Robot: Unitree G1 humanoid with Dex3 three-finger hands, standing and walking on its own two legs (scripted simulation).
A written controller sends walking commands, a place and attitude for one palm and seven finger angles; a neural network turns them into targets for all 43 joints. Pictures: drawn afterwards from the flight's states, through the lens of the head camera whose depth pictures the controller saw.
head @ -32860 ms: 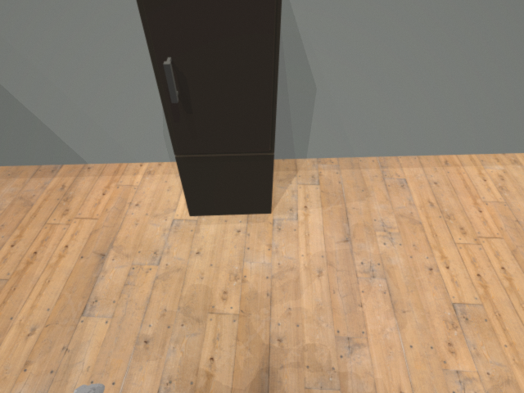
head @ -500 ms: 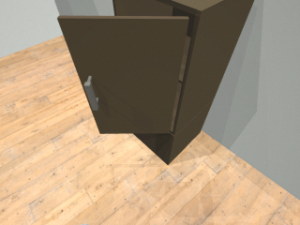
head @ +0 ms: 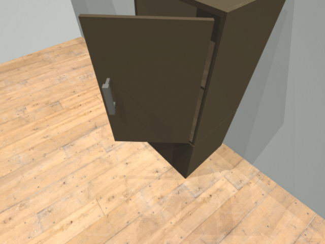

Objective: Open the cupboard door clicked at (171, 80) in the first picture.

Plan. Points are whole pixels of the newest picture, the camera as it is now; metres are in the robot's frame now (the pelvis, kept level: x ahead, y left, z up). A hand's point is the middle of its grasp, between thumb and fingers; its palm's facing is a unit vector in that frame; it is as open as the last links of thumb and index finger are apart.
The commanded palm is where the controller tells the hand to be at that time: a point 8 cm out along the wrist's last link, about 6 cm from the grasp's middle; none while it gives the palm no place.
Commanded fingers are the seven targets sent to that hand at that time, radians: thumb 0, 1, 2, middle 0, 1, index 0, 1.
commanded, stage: come to a stop and stand still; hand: left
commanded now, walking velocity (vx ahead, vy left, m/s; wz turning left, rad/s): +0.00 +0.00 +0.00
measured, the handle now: (110, 96) +0.59 +0.23 -0.02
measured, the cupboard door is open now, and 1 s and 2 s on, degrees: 46 46 46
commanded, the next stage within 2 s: look again from close up in 0.16 s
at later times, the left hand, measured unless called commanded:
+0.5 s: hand out of the picture -0.02 +0.20 -0.17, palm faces +0.00 -0.97 -0.23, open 7.3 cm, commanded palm none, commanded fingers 0.00 0.90 0.90 -0.20 -0.30 -0.20 -0.30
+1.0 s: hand out of the picture -0.01 +0.18 -0.17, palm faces +0.00 -0.98 -0.21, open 7.3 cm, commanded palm none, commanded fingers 0.00 0.90 0.90 -0.20 -0.30 -0.20 -0.30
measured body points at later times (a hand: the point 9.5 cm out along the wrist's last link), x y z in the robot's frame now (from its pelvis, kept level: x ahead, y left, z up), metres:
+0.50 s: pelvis -0.02 +0.02 +0.00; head -0.01 +0.00 +0.45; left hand -0.02 +0.25 -0.15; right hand -0.03 -0.19 -0.17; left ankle -0.04 +0.12 -0.74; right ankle -0.02 -0.11 -0.74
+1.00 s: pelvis -0.01 +0.00 +0.00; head +0.00 -0.01 +0.45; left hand -0.01 +0.23 -0.15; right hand -0.02 -0.22 -0.17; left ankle -0.04 +0.12 -0.74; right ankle -0.02 -0.11 -0.74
